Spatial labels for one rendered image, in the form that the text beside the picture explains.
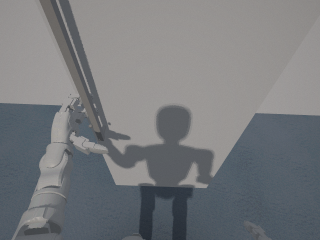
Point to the robot left hand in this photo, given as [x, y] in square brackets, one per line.
[67, 119]

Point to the robot right hand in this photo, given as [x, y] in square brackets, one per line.
[256, 231]

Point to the handle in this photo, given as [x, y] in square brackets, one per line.
[59, 30]

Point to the fridge door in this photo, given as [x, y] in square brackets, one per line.
[176, 82]

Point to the left robot shin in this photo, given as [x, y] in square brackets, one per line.
[136, 234]

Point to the left robot forearm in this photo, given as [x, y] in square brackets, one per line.
[45, 213]

